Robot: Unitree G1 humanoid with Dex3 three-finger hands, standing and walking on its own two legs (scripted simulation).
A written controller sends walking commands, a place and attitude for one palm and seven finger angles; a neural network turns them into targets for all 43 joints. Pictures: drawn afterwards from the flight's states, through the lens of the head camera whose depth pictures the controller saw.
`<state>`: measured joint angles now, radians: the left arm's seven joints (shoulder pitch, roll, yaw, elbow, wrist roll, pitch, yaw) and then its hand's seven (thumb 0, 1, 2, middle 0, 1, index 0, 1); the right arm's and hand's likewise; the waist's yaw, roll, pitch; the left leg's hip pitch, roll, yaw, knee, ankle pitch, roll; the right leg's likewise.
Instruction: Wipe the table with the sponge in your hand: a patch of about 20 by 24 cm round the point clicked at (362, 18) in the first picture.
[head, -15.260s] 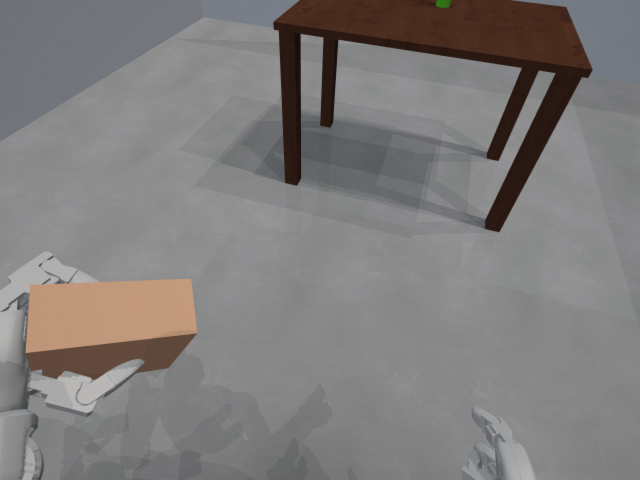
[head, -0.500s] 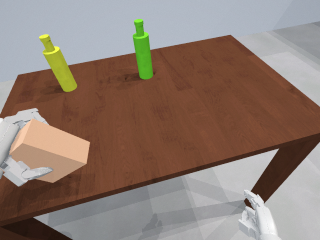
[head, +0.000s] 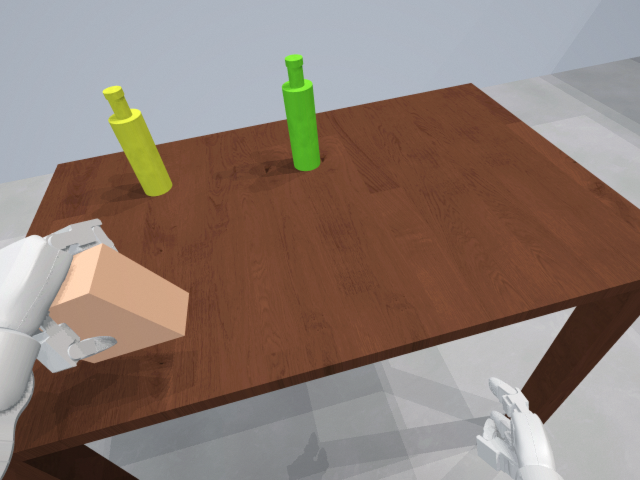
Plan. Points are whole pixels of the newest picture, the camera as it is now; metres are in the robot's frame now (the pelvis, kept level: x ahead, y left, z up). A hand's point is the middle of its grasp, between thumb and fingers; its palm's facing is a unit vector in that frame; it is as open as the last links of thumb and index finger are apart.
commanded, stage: turn the palm down, sponge in hand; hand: left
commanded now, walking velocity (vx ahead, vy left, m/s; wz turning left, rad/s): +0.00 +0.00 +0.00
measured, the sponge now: (113, 316) +0.24 +0.27 +0.14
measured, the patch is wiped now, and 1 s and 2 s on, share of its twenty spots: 0.00 0.00 0.00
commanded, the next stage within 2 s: move the sponge above the wiping area in 1.04 s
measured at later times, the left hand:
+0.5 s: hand (43, 288) +0.23 +0.31 +0.19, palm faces +0.19 -0.11 -0.98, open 9.7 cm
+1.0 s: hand (61, 307) +0.22 +0.29 +0.18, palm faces +0.10 -0.04 -0.99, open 9.7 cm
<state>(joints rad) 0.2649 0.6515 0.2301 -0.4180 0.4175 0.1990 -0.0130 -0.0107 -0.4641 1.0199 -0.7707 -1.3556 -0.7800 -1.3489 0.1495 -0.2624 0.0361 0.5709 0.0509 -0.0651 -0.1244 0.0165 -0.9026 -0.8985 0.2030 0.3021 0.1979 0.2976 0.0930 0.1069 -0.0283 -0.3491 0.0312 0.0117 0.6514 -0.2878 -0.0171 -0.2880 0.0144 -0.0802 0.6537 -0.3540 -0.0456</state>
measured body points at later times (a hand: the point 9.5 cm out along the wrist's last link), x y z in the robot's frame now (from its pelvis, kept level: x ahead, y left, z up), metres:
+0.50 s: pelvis -0.01 +0.02 +0.02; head -0.02 -0.02 +0.46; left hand +0.22 +0.32 +0.24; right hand +0.24 -0.18 -0.06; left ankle +0.04 +0.13 -0.72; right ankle +0.00 -0.09 -0.72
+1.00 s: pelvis -0.02 +0.01 +0.01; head -0.04 -0.05 +0.46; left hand +0.21 +0.29 +0.23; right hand +0.24 -0.18 -0.06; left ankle +0.04 +0.13 -0.72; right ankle +0.00 -0.09 -0.72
